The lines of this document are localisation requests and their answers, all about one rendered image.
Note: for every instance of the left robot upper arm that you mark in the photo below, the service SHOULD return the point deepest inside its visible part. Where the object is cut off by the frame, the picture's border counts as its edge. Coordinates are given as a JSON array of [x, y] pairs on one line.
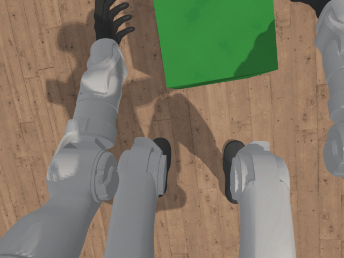
[[79, 180]]

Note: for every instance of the right robot upper arm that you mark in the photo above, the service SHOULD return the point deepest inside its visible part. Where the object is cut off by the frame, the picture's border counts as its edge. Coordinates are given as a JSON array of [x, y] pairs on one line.
[[333, 151]]

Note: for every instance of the right robot shin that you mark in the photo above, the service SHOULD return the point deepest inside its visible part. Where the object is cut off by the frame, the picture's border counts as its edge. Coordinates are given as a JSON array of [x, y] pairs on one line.
[[264, 146]]

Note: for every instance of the robot right forearm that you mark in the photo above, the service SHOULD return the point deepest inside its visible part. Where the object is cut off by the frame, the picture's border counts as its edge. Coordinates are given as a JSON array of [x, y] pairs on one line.
[[330, 41]]

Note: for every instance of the robot left forearm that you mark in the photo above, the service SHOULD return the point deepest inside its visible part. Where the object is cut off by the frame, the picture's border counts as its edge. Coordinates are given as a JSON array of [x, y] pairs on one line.
[[97, 105]]

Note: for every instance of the robot right hand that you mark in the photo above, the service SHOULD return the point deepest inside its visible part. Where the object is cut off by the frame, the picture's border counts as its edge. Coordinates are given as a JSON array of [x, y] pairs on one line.
[[317, 5]]

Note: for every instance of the robot left hand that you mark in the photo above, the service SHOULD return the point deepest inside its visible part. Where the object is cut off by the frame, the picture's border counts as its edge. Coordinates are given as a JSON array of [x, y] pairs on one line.
[[104, 26]]

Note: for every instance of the carton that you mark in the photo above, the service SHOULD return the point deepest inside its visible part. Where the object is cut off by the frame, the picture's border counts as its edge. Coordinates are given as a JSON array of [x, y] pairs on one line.
[[212, 41]]

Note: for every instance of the left robot thigh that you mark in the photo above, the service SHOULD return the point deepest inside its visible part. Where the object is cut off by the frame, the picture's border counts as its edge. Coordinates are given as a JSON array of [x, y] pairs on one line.
[[131, 227]]

